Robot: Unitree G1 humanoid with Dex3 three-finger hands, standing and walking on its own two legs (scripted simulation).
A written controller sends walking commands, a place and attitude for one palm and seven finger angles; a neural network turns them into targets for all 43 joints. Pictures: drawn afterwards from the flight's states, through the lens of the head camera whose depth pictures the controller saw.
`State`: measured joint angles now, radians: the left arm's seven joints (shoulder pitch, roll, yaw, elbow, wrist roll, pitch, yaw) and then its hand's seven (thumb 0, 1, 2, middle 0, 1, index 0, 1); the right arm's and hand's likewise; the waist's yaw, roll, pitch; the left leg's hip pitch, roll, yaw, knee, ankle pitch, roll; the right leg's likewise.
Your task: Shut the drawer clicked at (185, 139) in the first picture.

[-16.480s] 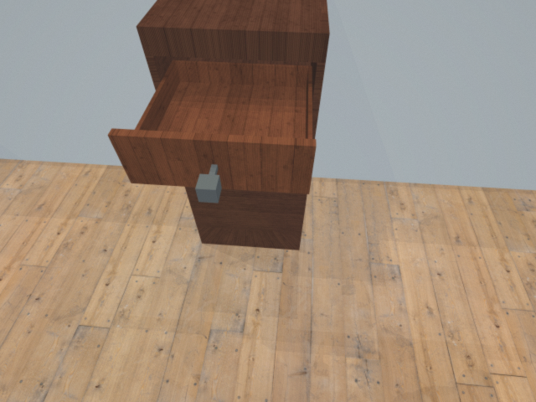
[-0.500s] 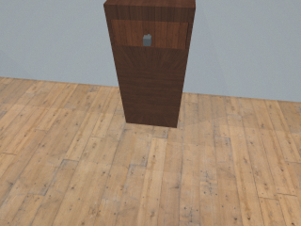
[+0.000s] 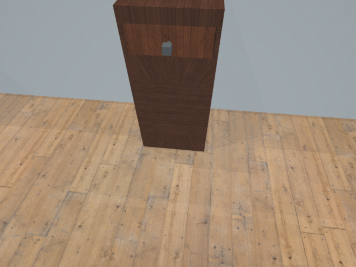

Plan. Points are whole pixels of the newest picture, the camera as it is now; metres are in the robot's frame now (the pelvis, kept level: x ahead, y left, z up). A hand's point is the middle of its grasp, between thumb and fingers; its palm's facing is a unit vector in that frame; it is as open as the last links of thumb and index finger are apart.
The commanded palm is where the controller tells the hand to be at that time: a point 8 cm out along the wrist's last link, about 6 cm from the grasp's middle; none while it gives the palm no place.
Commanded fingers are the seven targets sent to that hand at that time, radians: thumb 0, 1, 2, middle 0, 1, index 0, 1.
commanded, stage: look to check the result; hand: left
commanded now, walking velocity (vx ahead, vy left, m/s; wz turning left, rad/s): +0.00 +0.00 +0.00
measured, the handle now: (167, 46) +0.93 +0.09 +0.01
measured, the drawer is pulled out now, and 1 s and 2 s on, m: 0.00 0.00 0.00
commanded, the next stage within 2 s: stand and wait in 0.54 s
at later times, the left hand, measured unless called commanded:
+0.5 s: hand out of the picture +0.07 +0.21 -0.16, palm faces +0.00 -0.96 -0.30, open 7.4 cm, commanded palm none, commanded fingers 0.00 0.90 0.90 -0.20 -0.30 -0.20 -0.30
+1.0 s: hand out of the picture +0.09 +0.21 -0.16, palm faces -0.01 -0.95 -0.31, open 7.4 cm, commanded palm none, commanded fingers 0.00 0.90 0.90 -0.20 -0.30 -0.20 -0.30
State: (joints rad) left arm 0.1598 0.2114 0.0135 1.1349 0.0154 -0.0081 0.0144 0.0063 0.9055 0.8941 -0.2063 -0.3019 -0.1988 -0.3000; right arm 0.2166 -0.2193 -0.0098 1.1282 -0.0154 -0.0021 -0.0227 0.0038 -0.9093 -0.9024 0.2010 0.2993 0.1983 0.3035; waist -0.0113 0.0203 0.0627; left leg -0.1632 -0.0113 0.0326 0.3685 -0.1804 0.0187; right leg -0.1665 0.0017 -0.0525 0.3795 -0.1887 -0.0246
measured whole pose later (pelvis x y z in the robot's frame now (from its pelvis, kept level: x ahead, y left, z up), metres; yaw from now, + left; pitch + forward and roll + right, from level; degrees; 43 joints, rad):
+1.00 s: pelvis +0.02 -0.01 +0.00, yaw +0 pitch -2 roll +0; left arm 0.12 0.27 0.02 1.14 0.01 -0.02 0.01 0.01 0.90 0.89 -0.21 -0.30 -0.20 -0.30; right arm 0.16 -0.28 -0.01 1.13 -0.01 0.00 -0.02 0.00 -0.91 -0.90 0.20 0.30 0.20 0.30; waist -0.01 0.02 0.06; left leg -0.10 0.01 0.03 0.31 -0.19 0.00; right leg -0.10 0.03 -0.05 0.31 -0.19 -0.04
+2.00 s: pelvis +0.03 -0.01 +0.00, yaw +0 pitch -2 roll +0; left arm 0.12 0.30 0.02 1.14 0.01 -0.02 0.01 0.01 0.90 0.89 -0.21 -0.30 -0.20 -0.30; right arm 0.14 -0.30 -0.01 1.13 -0.01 -0.01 -0.02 0.00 -0.91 -0.90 0.20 0.30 0.20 0.30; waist -0.01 0.01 0.05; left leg -0.08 0.00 0.03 0.29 -0.18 0.00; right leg -0.08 0.02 -0.06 0.29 -0.18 -0.03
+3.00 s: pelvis +0.19 -0.07 +0.00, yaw -2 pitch +0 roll +1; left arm 0.27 0.15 0.05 1.10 0.03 -0.04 0.01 0.01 0.91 0.89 -0.20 -0.30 -0.19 -0.30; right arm 0.27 -0.14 -0.06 1.08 -0.02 -0.01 0.00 0.01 -0.91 -0.90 0.20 0.30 0.19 0.30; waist -0.02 -0.04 0.05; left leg -0.42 0.11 0.10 0.81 -0.36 -0.01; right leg -0.17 0.02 -0.12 0.43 -0.27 -0.08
